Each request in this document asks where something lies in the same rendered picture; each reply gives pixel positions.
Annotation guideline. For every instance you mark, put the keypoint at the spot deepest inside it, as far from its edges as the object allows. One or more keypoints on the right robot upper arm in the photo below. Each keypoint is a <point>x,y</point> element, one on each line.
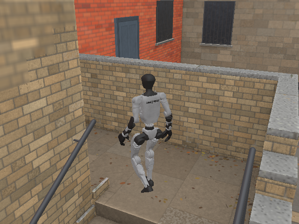
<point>164,102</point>

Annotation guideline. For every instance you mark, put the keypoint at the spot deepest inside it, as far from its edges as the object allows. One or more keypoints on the robot left hand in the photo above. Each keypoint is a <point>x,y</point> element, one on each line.
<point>121,139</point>

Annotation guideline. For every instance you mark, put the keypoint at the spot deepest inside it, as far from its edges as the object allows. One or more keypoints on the robot left forearm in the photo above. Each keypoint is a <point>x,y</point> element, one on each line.
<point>129,128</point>

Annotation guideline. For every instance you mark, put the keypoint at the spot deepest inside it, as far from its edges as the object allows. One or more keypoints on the robot right hand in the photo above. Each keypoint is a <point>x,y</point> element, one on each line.
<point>165,134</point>

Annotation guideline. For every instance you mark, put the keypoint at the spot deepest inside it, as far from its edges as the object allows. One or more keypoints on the left robot foot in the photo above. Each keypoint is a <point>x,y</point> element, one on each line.
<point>147,189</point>

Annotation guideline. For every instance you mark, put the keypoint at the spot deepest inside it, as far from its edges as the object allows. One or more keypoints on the robot right forearm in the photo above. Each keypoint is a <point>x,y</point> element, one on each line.
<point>168,122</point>

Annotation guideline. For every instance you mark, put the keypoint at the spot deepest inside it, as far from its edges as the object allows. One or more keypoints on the right robot thigh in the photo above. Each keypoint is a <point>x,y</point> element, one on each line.
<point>152,143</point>

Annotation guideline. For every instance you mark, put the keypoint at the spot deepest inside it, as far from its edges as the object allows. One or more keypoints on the left robot upper arm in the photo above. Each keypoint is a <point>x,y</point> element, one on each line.
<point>135,108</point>

